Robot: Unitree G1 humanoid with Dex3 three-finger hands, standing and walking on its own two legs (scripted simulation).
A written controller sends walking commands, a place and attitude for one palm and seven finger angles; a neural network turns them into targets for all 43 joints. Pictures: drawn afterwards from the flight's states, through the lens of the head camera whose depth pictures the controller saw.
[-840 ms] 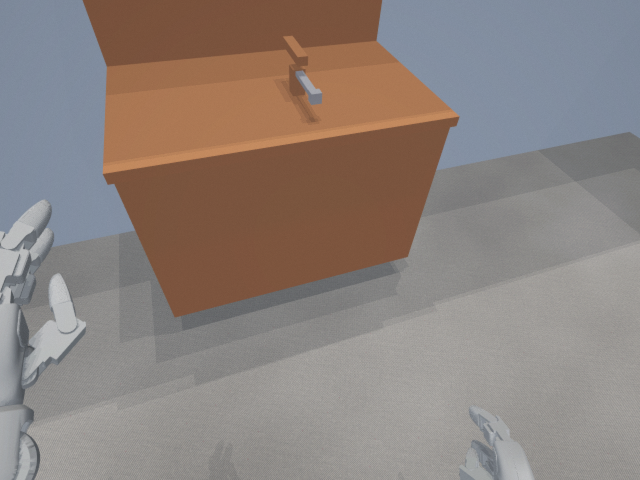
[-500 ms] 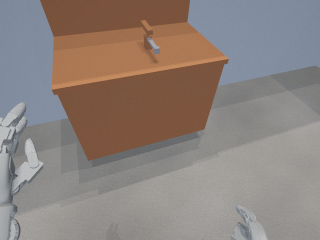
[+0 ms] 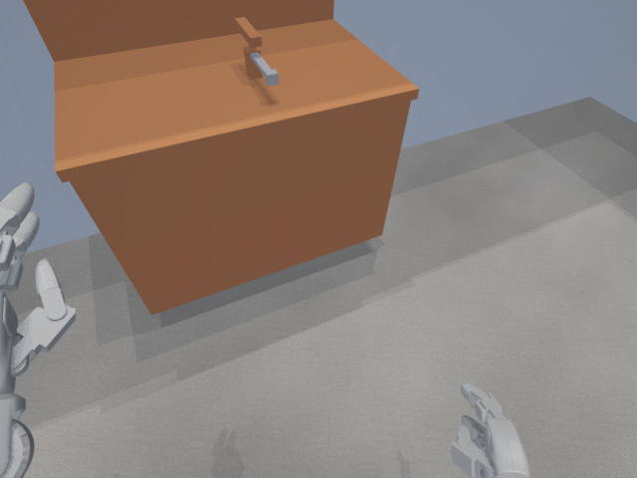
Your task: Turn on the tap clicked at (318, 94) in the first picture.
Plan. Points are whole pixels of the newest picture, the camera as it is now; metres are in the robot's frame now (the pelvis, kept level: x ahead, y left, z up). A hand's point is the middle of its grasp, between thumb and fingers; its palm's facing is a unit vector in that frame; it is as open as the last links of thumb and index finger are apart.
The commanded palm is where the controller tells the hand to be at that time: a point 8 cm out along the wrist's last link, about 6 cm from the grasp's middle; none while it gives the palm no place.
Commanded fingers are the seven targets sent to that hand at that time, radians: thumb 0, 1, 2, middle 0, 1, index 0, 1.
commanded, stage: walk to a spot facing it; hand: left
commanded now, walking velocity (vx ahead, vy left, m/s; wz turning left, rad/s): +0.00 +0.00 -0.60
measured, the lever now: (271, 77) +0.96 +0.21 +0.02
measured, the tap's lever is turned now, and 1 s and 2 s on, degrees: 0 0 0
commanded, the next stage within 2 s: turn to face it in 1.46 s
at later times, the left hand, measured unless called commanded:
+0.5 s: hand (191, 257) +0.26 +0.15 +0.20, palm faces +0.20 -0.89 -0.40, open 7.4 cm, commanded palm +0.23 +0.20 +0.19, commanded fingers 0.00 0.90 0.90 -0.20 -0.30 -0.20 -0.30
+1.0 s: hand (373, 182) +0.36 -0.01 +0.22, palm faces +0.02 -0.87 -0.49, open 7.4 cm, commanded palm +0.34 +0.04 +0.19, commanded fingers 0.00 0.90 0.90 -0.20 -0.30 -0.20 -0.30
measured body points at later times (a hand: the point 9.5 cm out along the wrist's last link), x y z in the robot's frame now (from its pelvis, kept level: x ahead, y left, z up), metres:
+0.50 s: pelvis +0.00 -0.03 +0.02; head -0.01 -0.02 +0.47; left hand +0.24 +0.20 +0.22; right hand +0.07 -0.28 -0.08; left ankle -0.03 +0.13 -0.72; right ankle +0.00 -0.15 -0.63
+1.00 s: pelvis +0.07 -0.13 +0.02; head +0.07 -0.14 +0.47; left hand +0.35 +0.04 +0.25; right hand +0.06 -0.43 -0.08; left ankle +0.20 -0.04 -0.70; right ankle +0.02 -0.19 -0.72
